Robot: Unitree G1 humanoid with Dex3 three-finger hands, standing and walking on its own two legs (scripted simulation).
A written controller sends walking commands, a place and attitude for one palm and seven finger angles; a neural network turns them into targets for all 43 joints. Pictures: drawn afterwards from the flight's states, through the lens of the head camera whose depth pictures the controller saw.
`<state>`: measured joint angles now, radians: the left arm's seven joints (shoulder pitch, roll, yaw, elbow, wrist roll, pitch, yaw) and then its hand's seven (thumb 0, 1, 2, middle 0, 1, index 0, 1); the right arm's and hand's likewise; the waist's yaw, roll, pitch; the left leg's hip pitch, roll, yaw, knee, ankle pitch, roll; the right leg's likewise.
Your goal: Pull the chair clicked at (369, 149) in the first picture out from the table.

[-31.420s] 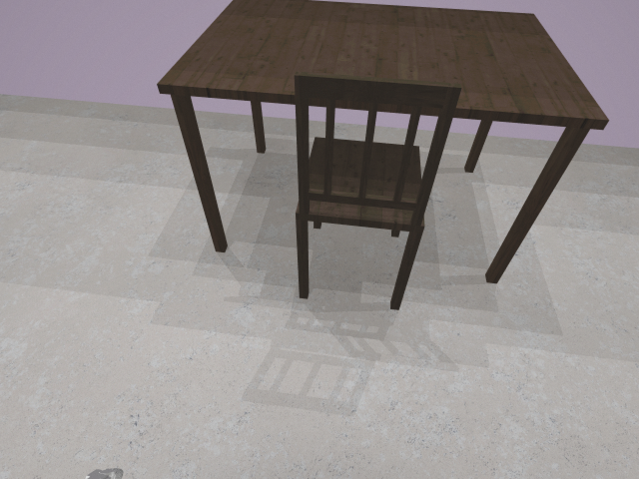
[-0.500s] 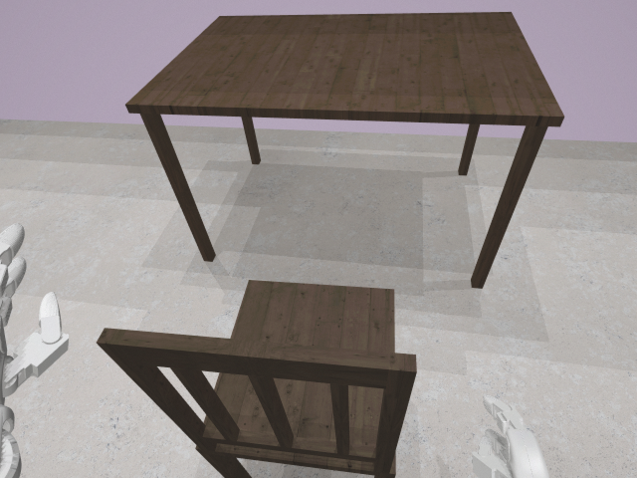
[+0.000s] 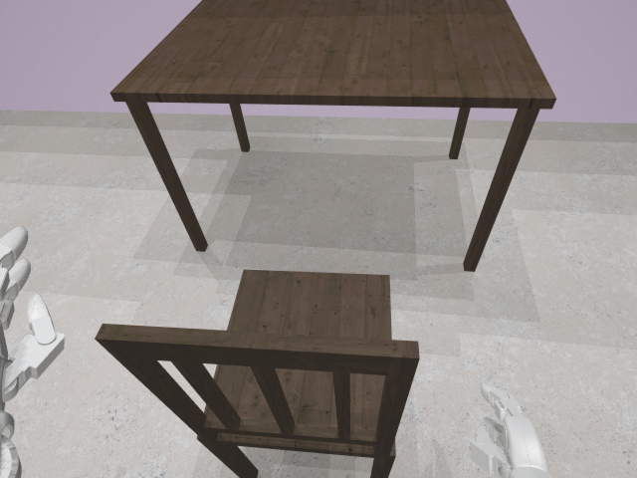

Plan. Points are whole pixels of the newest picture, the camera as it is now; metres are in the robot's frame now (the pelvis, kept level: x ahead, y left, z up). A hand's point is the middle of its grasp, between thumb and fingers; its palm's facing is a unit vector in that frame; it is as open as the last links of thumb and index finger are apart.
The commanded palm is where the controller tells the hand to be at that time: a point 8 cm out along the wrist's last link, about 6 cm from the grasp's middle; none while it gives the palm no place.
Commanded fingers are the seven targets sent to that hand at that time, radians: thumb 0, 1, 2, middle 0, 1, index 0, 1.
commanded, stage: step back with the hand held close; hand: left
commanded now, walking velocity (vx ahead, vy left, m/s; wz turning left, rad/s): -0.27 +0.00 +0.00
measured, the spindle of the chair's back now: (276, 400) +0.24 +0.10 -0.10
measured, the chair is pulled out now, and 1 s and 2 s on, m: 0.62 0.62 0.62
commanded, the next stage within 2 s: stop stepping back and stand still in 1.48 s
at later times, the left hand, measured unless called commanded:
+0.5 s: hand (12, 435) +0.12 +0.26 +0.15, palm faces +0.46 -0.75 -0.49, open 7.4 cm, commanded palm +0.06 +0.30 +0.18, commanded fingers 0.00 0.90 0.90 -0.20 -0.30 -0.20 -0.30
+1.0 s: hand out of the picture +0.08 +0.27 +0.16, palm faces +0.49 -0.74 -0.45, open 7.4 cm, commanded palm +0.01 +0.31 +0.18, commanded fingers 0.00 0.90 0.90 -0.20 -0.30 -0.20 -0.30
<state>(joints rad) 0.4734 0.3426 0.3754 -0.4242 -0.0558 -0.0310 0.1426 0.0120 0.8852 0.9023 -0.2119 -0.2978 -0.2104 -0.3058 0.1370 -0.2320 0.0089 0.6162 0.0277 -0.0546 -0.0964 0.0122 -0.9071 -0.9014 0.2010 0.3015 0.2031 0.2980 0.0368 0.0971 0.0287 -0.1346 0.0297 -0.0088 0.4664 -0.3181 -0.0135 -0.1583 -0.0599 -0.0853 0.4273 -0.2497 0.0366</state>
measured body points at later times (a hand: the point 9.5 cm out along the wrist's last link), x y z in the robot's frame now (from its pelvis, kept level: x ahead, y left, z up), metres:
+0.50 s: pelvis -0.08 +0.00 -0.01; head -0.05 -0.01 +0.44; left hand +0.09 +0.30 +0.18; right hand +0.10 -0.25 -0.10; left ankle -0.04 +0.13 -0.74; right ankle -0.02 -0.14 -0.74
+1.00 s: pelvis -0.12 +0.00 -0.02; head -0.08 +0.01 +0.43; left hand +0.05 +0.31 +0.18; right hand +0.06 -0.23 -0.11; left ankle -0.05 +0.13 -0.74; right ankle -0.02 -0.14 -0.74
